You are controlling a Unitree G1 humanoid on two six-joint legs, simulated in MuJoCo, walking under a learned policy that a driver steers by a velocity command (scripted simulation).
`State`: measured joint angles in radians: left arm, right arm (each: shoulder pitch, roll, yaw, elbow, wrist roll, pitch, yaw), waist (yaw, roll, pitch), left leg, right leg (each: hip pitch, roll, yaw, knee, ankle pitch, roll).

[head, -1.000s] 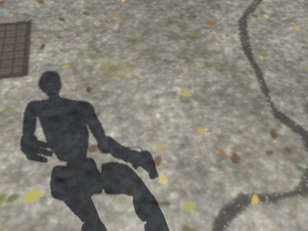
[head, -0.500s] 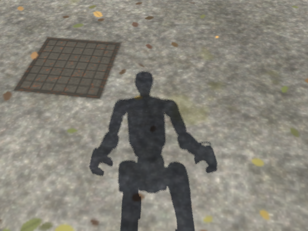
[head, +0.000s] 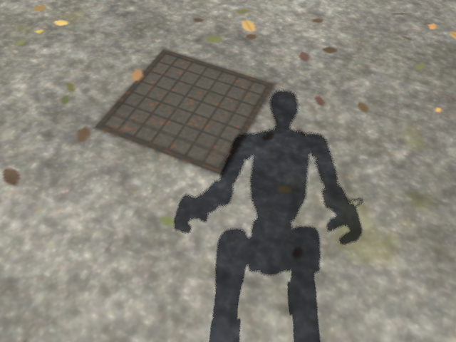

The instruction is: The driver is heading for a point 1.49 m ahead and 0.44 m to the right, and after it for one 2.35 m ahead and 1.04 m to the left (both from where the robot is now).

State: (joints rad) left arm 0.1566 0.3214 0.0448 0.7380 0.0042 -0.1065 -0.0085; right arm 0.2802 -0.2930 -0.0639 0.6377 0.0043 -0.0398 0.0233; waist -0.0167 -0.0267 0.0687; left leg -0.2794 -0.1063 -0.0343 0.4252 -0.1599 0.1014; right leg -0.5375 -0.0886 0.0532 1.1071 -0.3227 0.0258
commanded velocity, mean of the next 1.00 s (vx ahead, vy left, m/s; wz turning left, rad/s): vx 0.10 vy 0.00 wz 0.11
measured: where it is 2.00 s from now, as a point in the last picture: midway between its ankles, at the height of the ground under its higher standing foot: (226, 331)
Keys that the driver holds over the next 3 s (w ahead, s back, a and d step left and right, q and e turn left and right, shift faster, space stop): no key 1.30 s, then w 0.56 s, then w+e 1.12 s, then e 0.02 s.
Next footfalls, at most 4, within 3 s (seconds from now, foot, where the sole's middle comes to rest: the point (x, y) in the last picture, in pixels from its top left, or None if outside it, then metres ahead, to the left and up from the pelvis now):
0.26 right None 0.32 -0.13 -0.78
0.54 left None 0.22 0.11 -0.78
2.04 left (184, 260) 0.69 0.13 -0.78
2.58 right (273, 196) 0.93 -0.17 -0.78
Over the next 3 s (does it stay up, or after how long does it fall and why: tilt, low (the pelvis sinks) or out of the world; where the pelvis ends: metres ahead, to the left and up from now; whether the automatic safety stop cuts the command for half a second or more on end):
stays up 1.02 -0.11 0.00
